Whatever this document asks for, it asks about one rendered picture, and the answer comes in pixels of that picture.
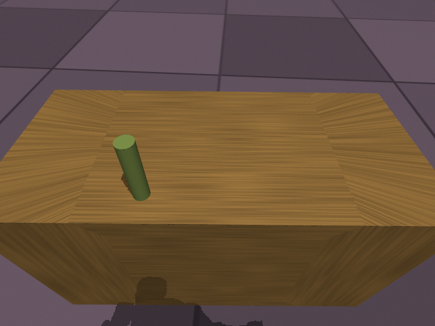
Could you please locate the can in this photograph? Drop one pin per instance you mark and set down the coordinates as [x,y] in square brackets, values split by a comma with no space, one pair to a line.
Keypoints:
[130,161]

